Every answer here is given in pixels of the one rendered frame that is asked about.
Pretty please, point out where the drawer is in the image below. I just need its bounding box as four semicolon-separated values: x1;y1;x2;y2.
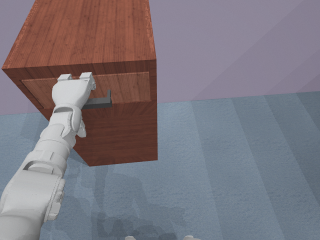
21;71;151;108

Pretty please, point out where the robot left hand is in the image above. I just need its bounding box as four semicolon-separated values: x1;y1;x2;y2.
52;72;96;138

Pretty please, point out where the robot left forearm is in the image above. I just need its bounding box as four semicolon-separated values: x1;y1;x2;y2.
0;103;82;214

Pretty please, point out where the cabinet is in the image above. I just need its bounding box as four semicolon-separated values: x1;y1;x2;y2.
1;0;158;167

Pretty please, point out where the left robot upper arm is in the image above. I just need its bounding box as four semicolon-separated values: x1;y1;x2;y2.
0;170;66;240

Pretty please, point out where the handle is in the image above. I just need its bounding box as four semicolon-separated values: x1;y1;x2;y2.
82;89;112;110

